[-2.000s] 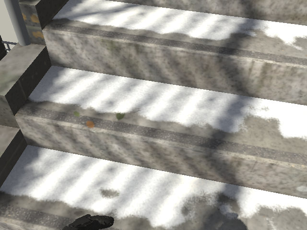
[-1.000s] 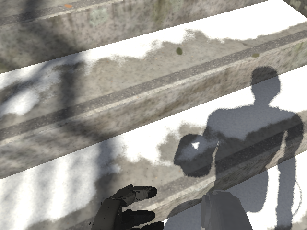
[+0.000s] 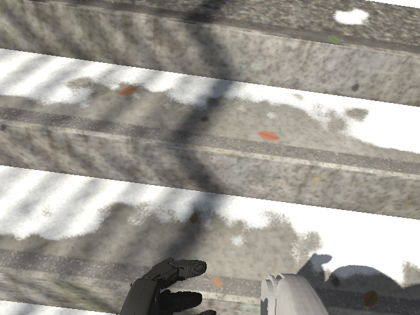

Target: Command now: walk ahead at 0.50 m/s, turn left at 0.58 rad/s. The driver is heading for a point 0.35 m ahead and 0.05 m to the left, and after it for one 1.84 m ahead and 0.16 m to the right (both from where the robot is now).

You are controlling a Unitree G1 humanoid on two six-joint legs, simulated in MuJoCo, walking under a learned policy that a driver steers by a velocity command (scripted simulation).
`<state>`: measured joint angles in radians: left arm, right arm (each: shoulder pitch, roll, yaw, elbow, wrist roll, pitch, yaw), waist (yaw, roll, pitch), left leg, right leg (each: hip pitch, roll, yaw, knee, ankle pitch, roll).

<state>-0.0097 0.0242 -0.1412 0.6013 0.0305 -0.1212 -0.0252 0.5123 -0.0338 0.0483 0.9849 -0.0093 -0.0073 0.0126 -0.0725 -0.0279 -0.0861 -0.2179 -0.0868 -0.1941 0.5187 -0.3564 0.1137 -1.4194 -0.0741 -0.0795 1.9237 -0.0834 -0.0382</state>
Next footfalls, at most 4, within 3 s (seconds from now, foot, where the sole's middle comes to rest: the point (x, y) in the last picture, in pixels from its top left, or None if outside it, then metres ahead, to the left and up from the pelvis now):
0.12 right None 0.28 -0.12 -0.60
0.68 left None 0.38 0.29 -0.61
0.96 right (165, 217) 0.66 0.06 -0.44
1.76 left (76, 108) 0.89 0.31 -0.27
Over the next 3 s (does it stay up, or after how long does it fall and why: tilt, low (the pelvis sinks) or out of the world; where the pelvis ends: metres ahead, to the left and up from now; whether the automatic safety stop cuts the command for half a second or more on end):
stays up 1.25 0.13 0.67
